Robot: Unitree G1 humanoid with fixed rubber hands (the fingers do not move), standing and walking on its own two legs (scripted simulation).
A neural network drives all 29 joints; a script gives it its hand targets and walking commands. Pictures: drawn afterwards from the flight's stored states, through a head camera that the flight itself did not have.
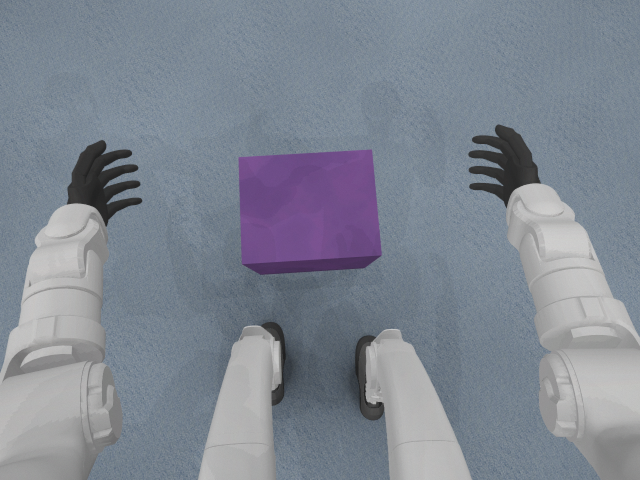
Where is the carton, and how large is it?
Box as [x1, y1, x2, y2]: [238, 149, 381, 274]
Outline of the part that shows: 371,149 238,157 242,264 260,274 364,267 381,255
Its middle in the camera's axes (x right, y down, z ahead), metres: -0.02 -0.04 +0.94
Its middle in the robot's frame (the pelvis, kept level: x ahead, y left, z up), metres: +0.49 +0.04 -0.54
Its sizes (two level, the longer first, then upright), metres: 0.282 0.226 0.280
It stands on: the floor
